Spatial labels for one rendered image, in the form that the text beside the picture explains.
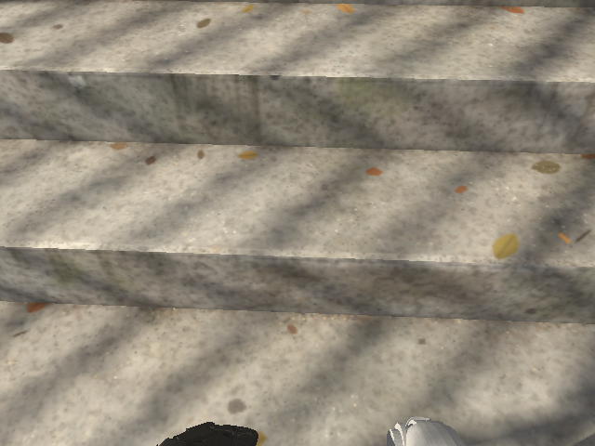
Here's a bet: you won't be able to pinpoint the left robot hand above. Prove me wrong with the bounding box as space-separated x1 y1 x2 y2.
156 422 258 446

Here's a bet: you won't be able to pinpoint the robot right thigh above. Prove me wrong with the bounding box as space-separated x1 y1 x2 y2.
387 420 467 446

